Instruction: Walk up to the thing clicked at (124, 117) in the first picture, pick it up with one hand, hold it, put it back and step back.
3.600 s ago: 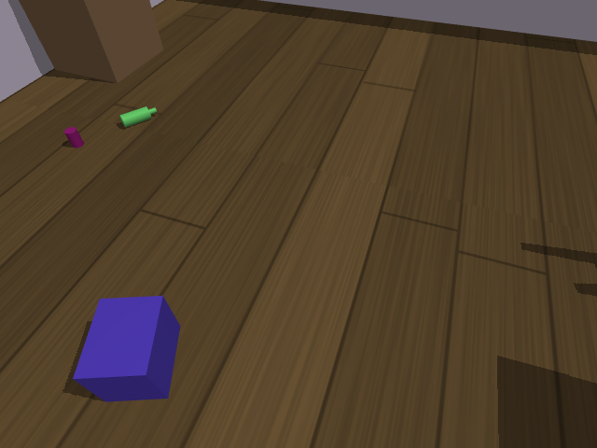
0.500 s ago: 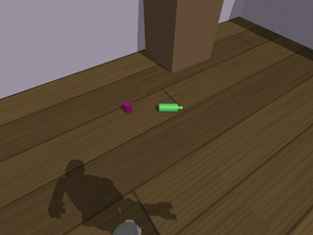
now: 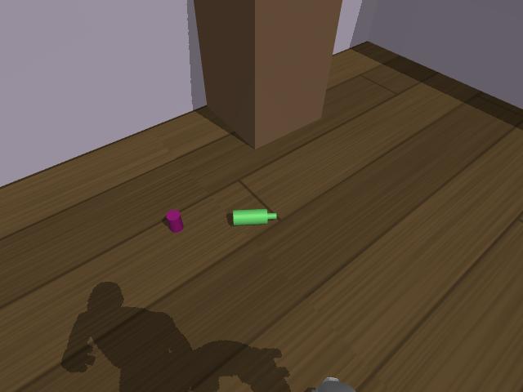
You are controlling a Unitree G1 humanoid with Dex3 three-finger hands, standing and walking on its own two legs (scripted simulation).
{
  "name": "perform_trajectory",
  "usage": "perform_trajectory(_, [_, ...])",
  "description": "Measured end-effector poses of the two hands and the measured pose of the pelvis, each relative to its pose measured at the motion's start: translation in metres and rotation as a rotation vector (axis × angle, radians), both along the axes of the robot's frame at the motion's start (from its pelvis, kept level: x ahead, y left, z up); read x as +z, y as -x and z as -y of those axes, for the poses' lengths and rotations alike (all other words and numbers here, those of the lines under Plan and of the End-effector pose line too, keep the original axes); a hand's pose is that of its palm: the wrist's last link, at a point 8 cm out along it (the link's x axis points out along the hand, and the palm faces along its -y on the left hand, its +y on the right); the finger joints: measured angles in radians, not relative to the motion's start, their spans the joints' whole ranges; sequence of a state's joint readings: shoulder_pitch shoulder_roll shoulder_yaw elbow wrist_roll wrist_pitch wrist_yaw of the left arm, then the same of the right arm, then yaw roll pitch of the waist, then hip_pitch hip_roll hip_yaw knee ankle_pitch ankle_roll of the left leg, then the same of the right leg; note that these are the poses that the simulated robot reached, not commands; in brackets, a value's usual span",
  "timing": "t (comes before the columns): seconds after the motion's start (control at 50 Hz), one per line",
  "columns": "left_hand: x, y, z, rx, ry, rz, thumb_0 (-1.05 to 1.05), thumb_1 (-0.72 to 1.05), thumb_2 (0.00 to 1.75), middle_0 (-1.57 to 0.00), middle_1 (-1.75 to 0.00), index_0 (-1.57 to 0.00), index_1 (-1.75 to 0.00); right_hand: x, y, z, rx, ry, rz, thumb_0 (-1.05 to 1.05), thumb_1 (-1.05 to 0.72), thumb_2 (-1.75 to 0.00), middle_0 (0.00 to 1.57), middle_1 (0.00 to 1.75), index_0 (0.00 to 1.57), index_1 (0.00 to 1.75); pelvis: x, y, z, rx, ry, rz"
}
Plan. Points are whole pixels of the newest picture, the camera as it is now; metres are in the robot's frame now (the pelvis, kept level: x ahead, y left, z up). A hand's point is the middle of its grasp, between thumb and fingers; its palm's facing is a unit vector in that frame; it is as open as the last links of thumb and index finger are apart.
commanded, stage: walk up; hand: left
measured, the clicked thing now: (254, 216) +0.99 +0.04 -0.73
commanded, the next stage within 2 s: none
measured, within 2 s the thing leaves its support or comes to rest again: neither
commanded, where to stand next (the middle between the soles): +0.56 -0.15 m, yaw +5 degrees
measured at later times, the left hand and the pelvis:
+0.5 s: hand (158, 360) +0.22 +0.20 -0.16, palm faces +0.01 -0.95 -0.32, open 7.4 cm; pelvis +0.20 -0.07 -0.01, yaw +2 degrees
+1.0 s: hand (217, 260) +0.40 +0.11 -0.12, palm faces +0.04 -0.91 -0.40, open 7.4 cm; pelvis +0.36 -0.18 +0.00, yaw +2 degrees
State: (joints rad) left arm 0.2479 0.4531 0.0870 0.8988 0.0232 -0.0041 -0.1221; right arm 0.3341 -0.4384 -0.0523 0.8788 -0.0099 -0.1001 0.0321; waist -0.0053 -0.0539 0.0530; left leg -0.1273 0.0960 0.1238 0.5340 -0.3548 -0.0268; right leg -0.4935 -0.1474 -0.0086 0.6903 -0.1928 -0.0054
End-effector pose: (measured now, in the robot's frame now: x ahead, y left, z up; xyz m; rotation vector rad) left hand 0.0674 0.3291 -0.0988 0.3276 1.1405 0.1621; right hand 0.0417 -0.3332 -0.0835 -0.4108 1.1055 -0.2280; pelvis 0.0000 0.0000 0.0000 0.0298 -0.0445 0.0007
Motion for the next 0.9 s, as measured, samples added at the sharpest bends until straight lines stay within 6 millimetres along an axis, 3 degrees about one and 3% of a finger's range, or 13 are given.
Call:
perform_trajectory(0.08, [0.003,-0.05,0.023,0.001,-0.06,0.057,0.01,0.91,0.9,-0.2,-0.3,-0.2,-0.3,-0.027,-0.029,0.039,-0.021,0.0,-0.048,0.01,-0.9,-0.9,0.21,0.3,0.21,0.3,-0.015,-0.04,0.031,0.004,0.016,0.001])
perform_trajectory(0.14, [0.011,-0.07,0.043,0.019,-0.068,0.096,0.01,0.91,0.9,-0.2,-0.3,-0.2,-0.3,-0.033,-0.058,0.05,-0.022,-0.013,-0.077,0.01,-0.9,-0.9,0.2,0.3,0.2,0.3,-0.012,-0.06,0.045,0.008,0.01,0.004])
perform_trajectory(0.22, [0.02,-0.081,0.064,0.038,-0.059,0.068,0.01,0.9,0.9,-0.21,-0.3,-0.2,-0.3,-0.026,-0.105,0.052,0.013,-0.05,-0.049,0.01,-0.91,-0.9,0.2,0.3,0.2,0.3,0.0,-0.087,0.057,0.008,0.015,-0.001])
perform_trajectory(0.3, [0.016,-0.091,0.075,0.05,-0.043,0.025,0.01,0.9,0.9,-0.21,-0.3,-0.2,-0.3,-0.017,-0.145,0.051,0.056,-0.067,-0.038,0.01,-0.91,-0.9,0.2,0.3,0.2,0.3,0.005,-0.116,0.066,0.011,0.026,-0.011])
perform_trajectory(0.46, [-0.022,-0.128,0.077,0.075,0.005,-0.038,0.01,0.9,0.9,-0.21,-0.3,-0.2,-0.3,-0.01,-0.221,0.053,0.09,-0.01,0.002,0.01,-0.9,-0.9,0.2,0.3,0.2,0.3,-0.011,-0.183,0.069,0.03,0.033,-0.006])
perform_trajectory(0.54, [-0.031,-0.165,0.087,0.051,0.018,-0.074,0.01,0.9,0.9,-0.21,-0.3,-0.2,-0.3,-0.001,-0.242,0.063,0.044,0.016,0.049,0.01,-0.9,-0.9,0.2,0.3,0.21,0.3,-0.011,-0.21,0.074,0.023,0.011,0.005])
perform_trajectory(0.68, [-0.016,-0.242,0.111,0.001,0.021,-0.022,0.01,0.91,0.9,-0.21,-0.3,-0.2,-0.3,0.009,-0.255,0.097,0.011,0.034,0.0,0.01,-0.9,-0.9,0.2,0.3,0.21,0.3,-0.001,-0.252,0.099,0.004,0.0,0.009])
perform_trajectory(0.76, [-0.005,-0.285,0.129,-0.018,-0.004,0.007,0.01,0.91,0.9,-0.21,-0.3,-0.2,-0.3,-0.002,-0.268,0.128,-0.007,0.023,-0.034,0.01,-0.9,-0.9,0.2,0.3,0.21,0.3,-0.004,-0.28,0.122,0.002,0.0,0.008])
perform_trajectory(0.82, [-0.002,-0.313,0.141,-0.017,-0.05,0.046,0.01,0.9,0.9,-0.21,-0.3,-0.2,-0.3,-0.02,-0.288,0.155,-0.013,0.015,-0.055,0.01,-0.9,-0.9,0.2,0.3,0.21,0.3,-0.015,-0.305,0.146,0.006,0.008,0.008])
perform_trajectory(0.9, [0.005,-0.328,0.16,0.023,-0.081,0.087,0.01,0.9,0.9,-0.21,-0.3,-0.2,-0.3,-0.034,-0.326,0.171,-0.004,-0.001,-0.085,0.01,-0.9,-0.9,0.2,0.3,0.2,0.3,-0.017,-0.328,0.165,0.022,0.022,0.014])
